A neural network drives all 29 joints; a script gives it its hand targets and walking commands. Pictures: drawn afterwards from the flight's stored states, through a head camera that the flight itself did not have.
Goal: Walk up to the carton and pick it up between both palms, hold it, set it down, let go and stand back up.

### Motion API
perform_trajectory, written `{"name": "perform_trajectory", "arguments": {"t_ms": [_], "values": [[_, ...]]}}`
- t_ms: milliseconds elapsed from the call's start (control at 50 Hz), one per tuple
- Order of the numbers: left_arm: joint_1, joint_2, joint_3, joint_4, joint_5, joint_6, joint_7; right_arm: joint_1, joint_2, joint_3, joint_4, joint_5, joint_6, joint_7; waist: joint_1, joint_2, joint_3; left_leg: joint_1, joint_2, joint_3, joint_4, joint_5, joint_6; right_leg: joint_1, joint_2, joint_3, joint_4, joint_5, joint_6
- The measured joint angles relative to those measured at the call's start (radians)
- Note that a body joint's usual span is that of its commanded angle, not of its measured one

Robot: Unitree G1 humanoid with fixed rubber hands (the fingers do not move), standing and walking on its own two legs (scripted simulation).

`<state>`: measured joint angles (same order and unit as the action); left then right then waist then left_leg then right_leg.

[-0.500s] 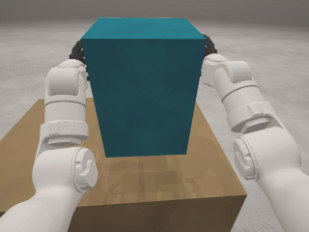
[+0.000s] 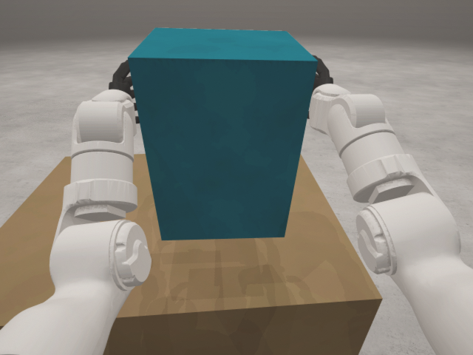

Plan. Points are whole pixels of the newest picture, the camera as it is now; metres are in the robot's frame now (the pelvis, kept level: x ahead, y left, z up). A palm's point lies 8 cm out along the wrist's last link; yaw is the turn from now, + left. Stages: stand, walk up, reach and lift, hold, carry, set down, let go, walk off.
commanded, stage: hold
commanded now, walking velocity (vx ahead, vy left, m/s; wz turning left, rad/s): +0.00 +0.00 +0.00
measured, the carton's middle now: (223, 137) +0.37 +0.00 +0.28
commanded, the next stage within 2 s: none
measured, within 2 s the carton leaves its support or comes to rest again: neither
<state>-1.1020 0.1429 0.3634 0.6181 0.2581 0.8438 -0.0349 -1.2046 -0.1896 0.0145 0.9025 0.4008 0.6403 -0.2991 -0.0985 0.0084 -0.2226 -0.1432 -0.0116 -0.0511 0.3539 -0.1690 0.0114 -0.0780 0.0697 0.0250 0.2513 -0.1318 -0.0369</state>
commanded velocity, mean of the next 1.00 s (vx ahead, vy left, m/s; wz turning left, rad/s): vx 0.00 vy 0.00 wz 0.00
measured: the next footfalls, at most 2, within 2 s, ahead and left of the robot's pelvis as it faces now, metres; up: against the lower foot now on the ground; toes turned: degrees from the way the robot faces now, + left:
none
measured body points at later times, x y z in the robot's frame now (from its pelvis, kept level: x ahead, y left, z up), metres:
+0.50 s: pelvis +0.01 +0.00 +0.00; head -0.10 +0.02 +0.44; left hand +0.39 +0.14 +0.32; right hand +0.37 -0.16 +0.32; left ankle +0.02 +0.11 -0.75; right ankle +0.00 -0.10 -0.75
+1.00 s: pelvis +0.00 +0.00 +0.00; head -0.10 +0.01 +0.44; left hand +0.39 +0.14 +0.33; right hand +0.37 -0.16 +0.33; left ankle +0.02 +0.11 -0.75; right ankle +0.00 -0.10 -0.75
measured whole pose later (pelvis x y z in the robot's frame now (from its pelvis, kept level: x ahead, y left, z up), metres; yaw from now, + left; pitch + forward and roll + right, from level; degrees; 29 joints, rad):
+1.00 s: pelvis +0.00 +0.00 +0.00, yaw +0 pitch -3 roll -1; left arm -1.09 0.13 0.38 0.63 0.27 0.83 -0.04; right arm -1.17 -0.19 0.05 0.88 0.42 0.64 -0.30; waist -0.11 0.01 -0.22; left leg -0.11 -0.01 -0.05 0.35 -0.18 0.01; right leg -0.04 0.07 0.03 0.24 -0.13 -0.03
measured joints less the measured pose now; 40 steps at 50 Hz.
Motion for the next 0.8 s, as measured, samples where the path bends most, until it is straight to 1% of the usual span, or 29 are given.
{"name": "perform_trajectory", "arguments": {"t_ms": [40, 120, 220, 320, 360, 460, 520, 580, 680, 760, 800], "values": [[0.002, -0.002, 0.007, -0.011, -0.002, -0.002, 0.002, 0.006, -0.001, 0.011, -0.014, 0.005, -0.005, -0.002, 0.002, -0.002, 0.001, 0.005, 0.0, -0.001, 0.0, -0.002, 0.0, 0.007, 0.0, 0.0, -0.004, 0.0, 0.0], [-0.002, -0.002, 0.022, 0.004, 0.005, 0.0, -0.002, 0.008, 0.007, 0.003, -0.003, 0.0, -0.003, -0.004, 0.002, -0.016, 0.011, 0.023, 0.001, -0.003, -0.001, -0.007, 0.0, 0.027, 0.001, -0.001, -0.008, -0.003, 0.0], [0.024, 0.01, -0.027, -0.015, -0.011, 0.003, -0.006, 0.027, 0.015, -0.014, -0.02, -0.003, -0.001, -0.007, -0.021, -0.023, 0.015, 0.017, -0.001, -0.015, 0.013, -0.014, -0.001, 0.034, 0.0, -0.013, -0.014, -0.005, 0.0], [0.046, -0.003, -0.051, -0.063, -0.011, 0.005, 0.006, 0.03, -0.003, -0.01, -0.041, 0.017, -0.007, -0.005, -0.036, -0.005, 0.026, 0.009, -0.004, -0.013, 0.022, -0.019, 0.003, 0.028, -0.003, -0.012, -0.01, -0.007, 0.004], [0.054, -0.018, -0.037, -0.078, -0.004, 0.006, 0.01, 0.035, -0.013, 0.009, -0.049, 0.03, -0.007, -0.004, -0.035, 0.003, 0.029, 0.015, -0.005, -0.007, 0.017, -0.018, 0.006, 0.03, -0.004, -0.005, -0.011, -0.006, 0.007], [0.085, -0.051, 0.002, -0.12, 0.014, 0.024, 0.012, 0.061, -0.026, 0.062, -0.069, 0.057, 0.0, -0.004, -0.018, 0.01, 0.034, 0.042, 0.0, 0.012, 0.002, -0.017, 0.008, 0.045, -0.001, 0.015, -0.012, -0.005, 0.007], [0.092, -0.051, 0.009, -0.12, 0.01, 0.029, 0.013, 0.073, -0.018, 0.064, -0.071, 0.05, 0.002, -0.004, -0.01, -0.001, 0.028, 0.046, 0.003, 0.012, -0.001, -0.015, 0.004, 0.045, 0.002, 0.016, -0.009, -0.005, 0.003], [0.1, -0.038, -0.008, -0.129, -0.004, 0.031, 0.016, 0.083, -0.004, 0.048, -0.078, 0.036, -0.005, -0.004, -0.016, -0.015, 0.016, 0.036, 0.004, -0.001, 0.003, -0.012, -0.002, 0.041, 0.005, 0.004, -0.008, -0.004, -0.002], [0.058, -0.018, -0.005, -0.079, -0.012, 0.019, 0.014, 0.047, 0.01, 0.003, -0.045, 0.009, -0.007, -0.003, -0.015, -0.027, 0.008, 0.016, 0.004, -0.013, 0.011, -0.006, -0.008, 0.024, 0.006, -0.009, 0.001, -0.003, -0.006], [0.012, -0.001, -0.012, -0.011, -0.009, 0.002, 0.008, 0.004, 0.015, -0.047, 0.003, -0.021, -0.004, 0.002, -0.019, -0.018, 0.001, -0.002, 0.0, -0.02, 0.011, 0.0, -0.007, 0.006, 0.003, -0.016, 0.004, -0.002, -0.004], [-0.006, 0.002, -0.011, 0.016, -0.005, -0.006, 0.006, -0.011, 0.013, -0.057, 0.021, -0.028, -0.005, 0.005, -0.019, -0.009, -0.004, -0.008, -0.002, -0.018, 0.008, 0.003, -0.005, -0.002, 0.0, -0.014, 0.005, -0.001, -0.002]]}}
